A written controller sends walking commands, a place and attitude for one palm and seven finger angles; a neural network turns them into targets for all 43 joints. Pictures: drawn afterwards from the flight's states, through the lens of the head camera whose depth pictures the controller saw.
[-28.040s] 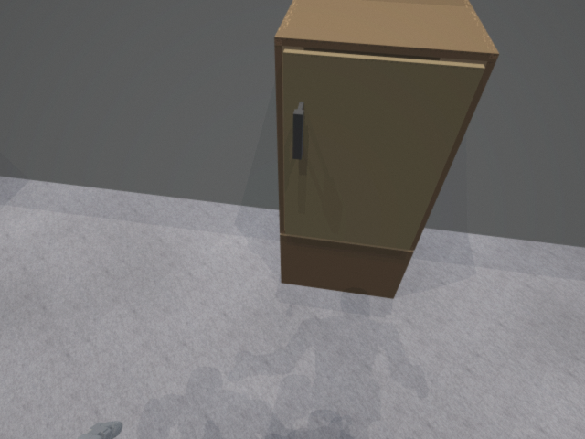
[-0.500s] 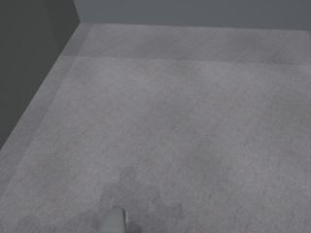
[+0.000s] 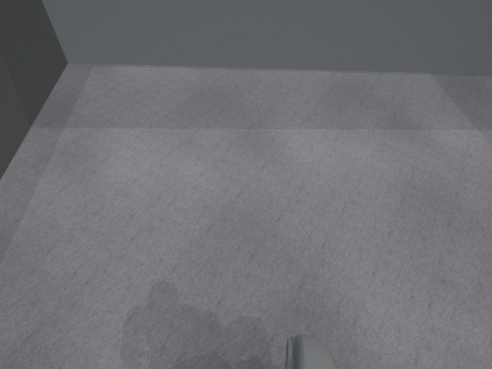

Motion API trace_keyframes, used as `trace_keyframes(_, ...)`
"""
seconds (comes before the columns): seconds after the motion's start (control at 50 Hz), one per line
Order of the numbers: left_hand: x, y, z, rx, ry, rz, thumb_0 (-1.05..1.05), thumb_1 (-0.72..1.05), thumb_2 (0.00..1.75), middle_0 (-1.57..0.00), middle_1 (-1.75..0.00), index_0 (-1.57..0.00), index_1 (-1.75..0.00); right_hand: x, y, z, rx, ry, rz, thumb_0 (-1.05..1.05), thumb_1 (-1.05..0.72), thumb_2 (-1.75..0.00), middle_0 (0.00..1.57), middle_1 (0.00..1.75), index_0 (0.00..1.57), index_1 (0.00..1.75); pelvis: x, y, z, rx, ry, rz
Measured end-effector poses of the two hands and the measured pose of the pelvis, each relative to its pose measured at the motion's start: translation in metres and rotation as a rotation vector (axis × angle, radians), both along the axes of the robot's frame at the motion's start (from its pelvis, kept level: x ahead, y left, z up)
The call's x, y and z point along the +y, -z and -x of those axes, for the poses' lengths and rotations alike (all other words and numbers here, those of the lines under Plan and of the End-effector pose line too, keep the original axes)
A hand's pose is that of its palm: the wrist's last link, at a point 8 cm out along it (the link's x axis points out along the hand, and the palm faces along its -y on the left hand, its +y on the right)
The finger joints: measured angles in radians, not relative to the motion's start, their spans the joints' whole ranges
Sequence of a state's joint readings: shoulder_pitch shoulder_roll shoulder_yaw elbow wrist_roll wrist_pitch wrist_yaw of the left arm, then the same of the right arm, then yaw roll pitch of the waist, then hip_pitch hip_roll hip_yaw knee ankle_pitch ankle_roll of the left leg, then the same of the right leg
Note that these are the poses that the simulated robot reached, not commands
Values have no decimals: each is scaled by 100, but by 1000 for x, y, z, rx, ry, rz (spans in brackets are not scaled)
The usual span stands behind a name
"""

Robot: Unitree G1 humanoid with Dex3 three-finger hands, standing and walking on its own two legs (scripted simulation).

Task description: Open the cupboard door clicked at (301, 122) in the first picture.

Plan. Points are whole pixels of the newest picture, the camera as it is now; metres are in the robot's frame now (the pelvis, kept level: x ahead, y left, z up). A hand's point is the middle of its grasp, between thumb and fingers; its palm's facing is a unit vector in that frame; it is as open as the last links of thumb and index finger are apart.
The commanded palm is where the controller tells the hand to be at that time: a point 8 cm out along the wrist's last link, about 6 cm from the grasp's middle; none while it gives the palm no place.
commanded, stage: walk to a spot facing it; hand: left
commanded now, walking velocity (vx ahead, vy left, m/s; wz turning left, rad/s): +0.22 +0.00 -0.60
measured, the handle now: out of the picture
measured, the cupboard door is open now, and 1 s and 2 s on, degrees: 43 43 43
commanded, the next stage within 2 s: turn to face it in 0.12 s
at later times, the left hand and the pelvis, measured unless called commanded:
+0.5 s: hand (213, 276) +0.32 +0.09 -0.16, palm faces -0.09 -0.98 -0.19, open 7.1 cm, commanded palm none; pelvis +0.18 -0.07 +0.00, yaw -4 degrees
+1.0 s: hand (165, 294) +0.27 +0.19 -0.17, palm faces +0.24 -0.93 -0.26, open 7.4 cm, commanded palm none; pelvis +0.24 -0.05 -0.01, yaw +12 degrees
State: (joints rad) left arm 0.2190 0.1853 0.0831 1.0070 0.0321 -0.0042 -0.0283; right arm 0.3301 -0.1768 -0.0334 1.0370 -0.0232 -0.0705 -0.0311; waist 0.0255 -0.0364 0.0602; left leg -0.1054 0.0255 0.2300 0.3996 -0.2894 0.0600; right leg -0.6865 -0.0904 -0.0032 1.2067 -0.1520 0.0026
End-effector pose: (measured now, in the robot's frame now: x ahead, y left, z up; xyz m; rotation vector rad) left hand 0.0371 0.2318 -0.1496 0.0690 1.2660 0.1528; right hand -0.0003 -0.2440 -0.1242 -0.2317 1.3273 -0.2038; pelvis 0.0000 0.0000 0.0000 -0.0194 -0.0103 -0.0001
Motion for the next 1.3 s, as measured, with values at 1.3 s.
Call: trace_keyframes(1.3, -88, -30, -196, -50, -304, -171, 0, 91, 90, -20, -30, -20, -30, -89, 28, -416, -55, -373, -87, 1, -91, -90, 20, 30, 20, 30, -112, 7, -249, 30, -409, -55)
